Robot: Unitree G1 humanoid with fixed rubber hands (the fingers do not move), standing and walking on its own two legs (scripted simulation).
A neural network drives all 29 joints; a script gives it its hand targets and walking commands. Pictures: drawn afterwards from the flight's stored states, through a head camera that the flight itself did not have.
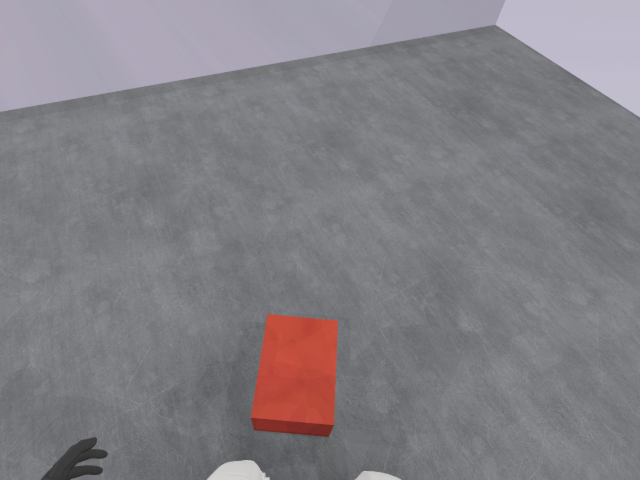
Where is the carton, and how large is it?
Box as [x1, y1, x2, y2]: [251, 314, 337, 436]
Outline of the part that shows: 268,314 251,413 253,427 256,430 328,436 333,425 337,321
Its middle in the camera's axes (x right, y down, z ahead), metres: -0.06 +0.39 +1.15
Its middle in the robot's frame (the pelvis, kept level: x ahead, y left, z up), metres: +0.47 +0.03 -0.68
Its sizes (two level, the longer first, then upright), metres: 0.297 0.216 0.147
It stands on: the floor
